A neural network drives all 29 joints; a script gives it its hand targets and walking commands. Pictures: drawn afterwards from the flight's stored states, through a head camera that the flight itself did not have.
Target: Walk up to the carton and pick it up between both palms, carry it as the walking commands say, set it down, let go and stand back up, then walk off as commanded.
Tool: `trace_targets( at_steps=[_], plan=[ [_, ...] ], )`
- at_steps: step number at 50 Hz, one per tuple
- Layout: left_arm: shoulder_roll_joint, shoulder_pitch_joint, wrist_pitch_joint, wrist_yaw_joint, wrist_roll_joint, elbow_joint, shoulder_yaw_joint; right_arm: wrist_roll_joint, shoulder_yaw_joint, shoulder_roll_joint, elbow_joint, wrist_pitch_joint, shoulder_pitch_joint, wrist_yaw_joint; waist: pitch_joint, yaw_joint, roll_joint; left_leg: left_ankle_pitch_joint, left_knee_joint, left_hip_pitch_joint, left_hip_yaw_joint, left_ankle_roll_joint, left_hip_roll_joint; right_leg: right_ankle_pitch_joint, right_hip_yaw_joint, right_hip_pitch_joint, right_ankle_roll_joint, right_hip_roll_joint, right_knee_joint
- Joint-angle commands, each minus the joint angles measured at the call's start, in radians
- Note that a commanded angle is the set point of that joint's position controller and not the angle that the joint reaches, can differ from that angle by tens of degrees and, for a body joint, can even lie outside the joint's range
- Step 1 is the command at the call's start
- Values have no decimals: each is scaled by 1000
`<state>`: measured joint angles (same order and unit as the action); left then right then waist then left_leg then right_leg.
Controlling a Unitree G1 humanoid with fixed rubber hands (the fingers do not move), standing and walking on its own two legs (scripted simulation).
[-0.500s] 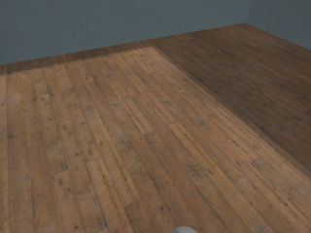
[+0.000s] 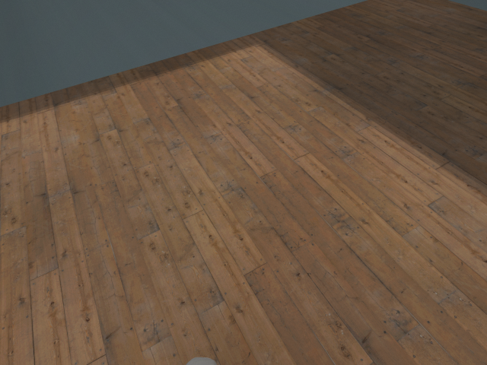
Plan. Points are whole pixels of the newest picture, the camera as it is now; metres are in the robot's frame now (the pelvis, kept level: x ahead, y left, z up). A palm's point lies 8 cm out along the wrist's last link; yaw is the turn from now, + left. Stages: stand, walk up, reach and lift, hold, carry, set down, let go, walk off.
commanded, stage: walk off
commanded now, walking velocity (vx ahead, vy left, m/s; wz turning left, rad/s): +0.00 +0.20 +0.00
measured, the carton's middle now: out of the picture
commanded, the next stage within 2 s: none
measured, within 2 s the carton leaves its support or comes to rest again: neither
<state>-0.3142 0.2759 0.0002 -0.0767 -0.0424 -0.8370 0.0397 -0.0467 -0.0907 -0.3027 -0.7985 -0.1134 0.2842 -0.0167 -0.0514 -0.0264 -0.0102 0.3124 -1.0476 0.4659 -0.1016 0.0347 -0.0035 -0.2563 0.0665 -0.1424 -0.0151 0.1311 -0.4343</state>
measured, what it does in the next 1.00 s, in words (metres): steps to the left: left foot, then right foot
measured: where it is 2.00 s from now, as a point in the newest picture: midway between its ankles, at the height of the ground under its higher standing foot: outside the picture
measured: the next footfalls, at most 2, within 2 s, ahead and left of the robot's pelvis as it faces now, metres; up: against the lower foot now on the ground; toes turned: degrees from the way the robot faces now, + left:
left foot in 0.14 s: +0.09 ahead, +0.21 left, +0.00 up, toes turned +2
right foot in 0.46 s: -0.10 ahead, +0.07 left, +0.00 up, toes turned -8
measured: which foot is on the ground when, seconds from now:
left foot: up 0.00-0.12, down 0.14-0.46, up 0.48-0.88, down 0.90-1.00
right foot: down 0.00-0.14, up 0.16-0.44, down 0.46-0.90, up 0.92-1.00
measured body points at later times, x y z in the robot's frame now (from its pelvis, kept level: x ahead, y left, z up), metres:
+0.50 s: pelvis -0.10 +0.13 -0.03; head -0.12 +0.12 +0.42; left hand -0.07 +0.43 -0.15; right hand +0.01 -0.14 -0.15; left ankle +0.03 +0.22 -0.72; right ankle -0.14 +0.07 -0.75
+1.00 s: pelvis -0.15 +0.26 -0.02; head -0.14 +0.28 +0.43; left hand -0.10 +0.55 -0.16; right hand -0.04 -0.02 -0.13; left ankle -0.07 +0.37 -0.75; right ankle -0.17 +0.11 -0.69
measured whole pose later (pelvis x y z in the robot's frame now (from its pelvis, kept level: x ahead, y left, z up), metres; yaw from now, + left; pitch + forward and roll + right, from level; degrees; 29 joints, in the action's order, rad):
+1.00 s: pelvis -0.15 +0.26 -0.02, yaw +0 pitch -2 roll -1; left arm -0.29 0.29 -0.06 -0.05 -0.04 -0.84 0.06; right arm -0.05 -0.09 -0.26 -0.80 -0.08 0.21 -0.03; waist -0.05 -0.03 -0.02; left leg 0.19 -0.58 0.35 0.02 0.00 0.03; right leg -0.49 0.01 -0.40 -0.04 0.05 -1.03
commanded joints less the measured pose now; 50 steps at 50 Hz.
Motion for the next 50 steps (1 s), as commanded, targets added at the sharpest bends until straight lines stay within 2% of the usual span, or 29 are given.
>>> trace_targets(
  at_steps=[1,3,5,6,7,8,10,11,13,18,19,20,21,22,23,24,26,28,34,40,41,43,44,45,46,47,48,49,50],
  plan=[
    [-192,-6,-11,18,2,-15,53,72,24,1,95,22,-100,-22,-5,-39,-315,59,396,-71,137,86,62,361,-105,-29,116,146,82],
    [-215,-55,-11,19,-9,9,61,62,4,-64,49,34,-4,-27,12,19,-229,-35,496,-281,173,59,62,208,-129,-182,102,161,45],
    [-158,-21,-16,14,-17,27,54,77,-24,-111,-14,38,108,-22,46,72,-54,-76,637,-410,122,24,84,3,-77,-271,43,84,-122],
    [-88,31,-20,18,-10,29,40,93,-37,-181,-22,40,152,-16,83,90,191,-133,707,-401,50,-9,168,-199,-28,-299,20,-3,-289],
    [-54,42,-38,23,8,54,32,102,-41,-234,22,46,130,-14,142,99,394,-68,810,-317,-221,-85,351,-429,-42,-352,-16,-162,-620],
    [-69,-4,-60,17,1,47,37,97,-20,-196,41,48,95,-12,87,83,288,177,836,-154,-180,-83,310,-353,-164,-341,7,-153,-767],
    [-110,-30,-85,21,1,52,50,78,-37,-240,71,36,-73,-4,-16,61,377,451,977,161,-100,-76,245,-273,-111,-276,10,-198,-873],
    [-146,25,-86,34,16,48,68,80,-25,-199,95,26,-188,-2,-51,-15,400,352,946,255,-26,-78,202,-240,-73,-162,-10,-183,-900],
    [-129,117,-82,39,20,-8,66,101,-25,-150,116,19,-228,6,32,-59,253,171,862,161,77,-62,144,-186,10,-103,-15,-164,-893],
    [-85,85,-68,40,26,-1,39,94,-3,-104,76,1,-64,7,85,33,256,185,862,-100,-113,-108,235,-415,50,-78,7,-144,-339],
    [-55,127,-71,36,26,-10,28,84,-8,-122,49,-4,-43,10,53,22,318,200,906,-59,-135,-94,221,-381,57,-2,31,-168,-245],
    [-49,220,-68,31,28,-42,26,83,-11,-129,51,-10,-89,18,68,-21,287,191,850,-45,-88,-77,192,-296,52,83,55,-155,-82],
    [-57,288,-67,27,16,-80,27,70,-7,-106,41,-11,-76,29,14,-42,162,282,747,112,-44,-66,167,-156,14,177,65,-127,-28],
    [-55,331,-64,26,5,-87,29,65,3,-84,42,-10,-85,29,-74,-74,-129,312,522,186,44,-34,79,-353,-188,95,90,-14,192],
    [-147,213,-64,26,-13,-33,39,82,0,-47,80,-9,-110,18,-147,-22,-391,189,75,300,141,-1,-35,-688,-649,-143,156,355,386],
    [-205,76,-63,6,-13,20,43,91,-6,-111,78,-4,-105,5,-289,17,-243,105,-158,278,-25,9,-39,-729,-676,-372,212,461,491],
    [-113,-60,-29,2,2,53,16,73,-14,-135,62,15,-124,-33,-225,57,-14,-63,-215,98,-103,-7,-38,-243,-369,-389,106,257,301],
    [-135,-45,6,-2,8,48,27,77,-11,-59,52,31,-62,-24,-147,79,28,-98,-239,116,-82,-13,-56,120,-198,-226,98,171,206],
    [-55,229,7,20,15,-48,19,91,6,-36,68,26,-125,-6,89,-75,-185,-7,71,184,45,53,-31,647,-149,272,108,159,-1],
    [-179,50,-14,26,5,-3,56,74,25,3,83,30,-148,-32,29,-53,-283,80,411,-107,175,68,20,353,-111,-50,133,167,60],
    [-202,18,-13,28,-5,3,66,72,15,-25,69,35,-92,-34,25,-12,-295,17,491,-173,146,52,48,335,-129,-93,118,185,57],
    [-144,21,-11,24,-5,27,63,83,-12,-81,-18,41,84,-26,82,55,-66,-96,650,-374,106,10,76,92,-115,-195,56,120,-93],
    [-84,81,-16,30,2,31,51,99,-30,-144,-12,47,91,-21,134,62,137,-174,735,-428,9,-34,175,-108,-20,-248,18,21,-247],
    [-31,82,-27,28,13,58,39,103,-29,-199,3,57,109,-13,167,72,379,-300,772,-382,-215,-98,339,-400,-7,-330,0,-121,-526],
    [-45,-10,-51,28,18,55,41,94,-10,-149,30,63,41,-14,120,79,263,-114,792,-219,-131,-140,280,-342,-100,-318,16,-134,-709],
    [-30,5,-66,26,3,61,41,95,-9,-156,59,64,-21,-10,72,46,237,47,815,-141,-151,-139,293,-336,-72,-375,13,-137,-786],
    [-79,-33,-72,29,6,71,52,79,-26,-218,63,49,-91,-5,20,61,304,275,891,52,-92,-145,265,-279,-108,-294,9,-164,-787],
    [-114,27,-76,40,21,57,69,85,-31,-199,77,41,-157,-2,-20,7,383,254,880,74,-72,-157,238,-248,-62,-267,-15,-155,-806],
    [-131,16,-75,42,24,43,65,90,-8,-118,89,35,-180,-8,4,11,273,145,853,12,-46,-155,199,-233,-37,-256,-25,-142,-802]
  ],
)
